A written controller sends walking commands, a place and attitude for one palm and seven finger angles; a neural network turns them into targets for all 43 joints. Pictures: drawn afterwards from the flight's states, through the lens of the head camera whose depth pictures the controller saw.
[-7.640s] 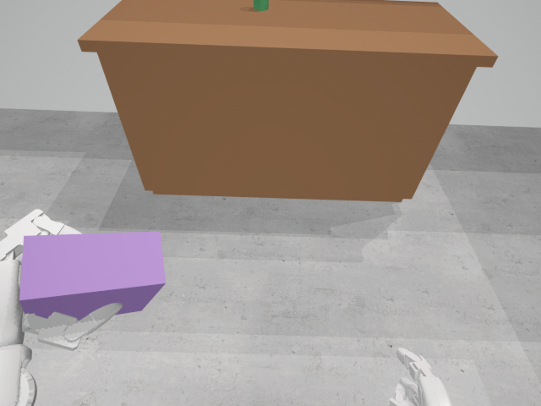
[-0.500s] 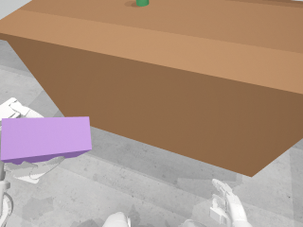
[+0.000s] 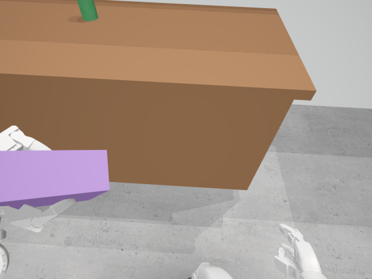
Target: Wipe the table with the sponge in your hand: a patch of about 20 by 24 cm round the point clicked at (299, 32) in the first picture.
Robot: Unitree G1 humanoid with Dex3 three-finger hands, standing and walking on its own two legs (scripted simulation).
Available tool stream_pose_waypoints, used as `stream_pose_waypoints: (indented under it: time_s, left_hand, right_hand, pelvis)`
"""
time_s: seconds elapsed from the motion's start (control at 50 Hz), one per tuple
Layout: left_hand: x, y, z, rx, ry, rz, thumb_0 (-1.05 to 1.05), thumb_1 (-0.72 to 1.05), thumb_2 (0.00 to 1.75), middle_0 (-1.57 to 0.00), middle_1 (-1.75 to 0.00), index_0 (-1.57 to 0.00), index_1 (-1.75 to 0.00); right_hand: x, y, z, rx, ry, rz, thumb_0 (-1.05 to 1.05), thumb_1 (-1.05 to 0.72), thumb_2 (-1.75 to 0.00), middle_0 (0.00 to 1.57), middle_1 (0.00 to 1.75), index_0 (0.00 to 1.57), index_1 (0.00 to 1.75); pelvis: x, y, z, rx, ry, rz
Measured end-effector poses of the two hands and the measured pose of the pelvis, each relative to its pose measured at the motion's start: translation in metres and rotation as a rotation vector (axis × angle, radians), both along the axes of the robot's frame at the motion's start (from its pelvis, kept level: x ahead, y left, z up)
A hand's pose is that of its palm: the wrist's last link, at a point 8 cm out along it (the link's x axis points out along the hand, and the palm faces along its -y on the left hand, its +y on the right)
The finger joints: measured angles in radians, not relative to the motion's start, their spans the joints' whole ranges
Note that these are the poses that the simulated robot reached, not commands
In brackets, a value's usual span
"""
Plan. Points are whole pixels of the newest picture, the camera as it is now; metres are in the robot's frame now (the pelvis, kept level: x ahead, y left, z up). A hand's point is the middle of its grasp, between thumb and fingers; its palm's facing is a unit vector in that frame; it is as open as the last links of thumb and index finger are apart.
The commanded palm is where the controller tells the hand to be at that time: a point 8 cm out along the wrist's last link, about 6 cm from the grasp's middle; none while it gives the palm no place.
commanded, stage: turn to face it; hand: left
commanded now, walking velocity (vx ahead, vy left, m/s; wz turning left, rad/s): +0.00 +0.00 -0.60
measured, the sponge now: (69, 180) +0.23 +0.21 +0.16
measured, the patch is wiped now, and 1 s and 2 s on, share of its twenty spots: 0.00 0.00 0.00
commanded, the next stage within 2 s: take the last steps up to it in 0.66 s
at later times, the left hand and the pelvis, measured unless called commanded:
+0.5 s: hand (123, 188) +0.21 +0.11 +0.19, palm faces +0.11 -0.83 -0.54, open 9.8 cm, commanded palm +0.17 +0.17 +0.19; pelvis -0.06 -0.06 +0.00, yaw -15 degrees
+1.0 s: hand (166, 239) +0.15 +0.04 +0.18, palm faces +0.02 -0.88 -0.48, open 9.8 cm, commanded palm +0.12 +0.12 +0.19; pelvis -0.13 -0.08 +0.01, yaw -21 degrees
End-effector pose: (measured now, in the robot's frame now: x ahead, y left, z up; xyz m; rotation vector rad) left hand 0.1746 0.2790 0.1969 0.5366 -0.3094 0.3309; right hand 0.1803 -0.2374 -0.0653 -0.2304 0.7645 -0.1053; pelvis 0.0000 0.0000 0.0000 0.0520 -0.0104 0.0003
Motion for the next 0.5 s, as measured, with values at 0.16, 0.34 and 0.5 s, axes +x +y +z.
stream_pose_waypoints:
  time_s: [0.16, 0.34, 0.5]
  left_hand:
    - [0.009, -0.046, -0.004, 0.049, 0.039, -0.031, -0.01, -0.47, 1.00, -0.78, -1.34, -0.78, -1.33]
    - [0.023, -0.118, -0.006, 0.050, 0.093, -0.248, -0.01, -0.47, 1.00, -0.78, -1.34, -0.78, -1.33]
    - [0.008, -0.120, 0.013, 0.106, 0.034, -0.313, -0.01, -0.47, 1.00, -0.78, -1.34, -0.78, -1.33]
  right_hand:
    - [-0.050, -0.004, -0.035, 0.155, 0.002, -0.045, 0.01, -0.90, -0.90, 0.20, 0.30, 0.21, 0.30]
    - [-0.124, -0.070, -0.043, 0.100, 0.132, -0.228, 0.01, -0.91, -0.90, 0.20, 0.30, 0.21, 0.30]
    - [-0.170, -0.111, -0.012, -0.008, 0.096, -0.354, 0.01, -0.91, -0.90, 0.19, 0.30, 0.20, 0.30]
  pelvis:
    - [-0.016, -0.031, -0.009, -0.040, -0.009, -0.122]
    - [-0.046, -0.055, -0.002, -0.026, -0.007, -0.208]
    - [-0.062, -0.057, 0.005, -0.015, 0.014, -0.267]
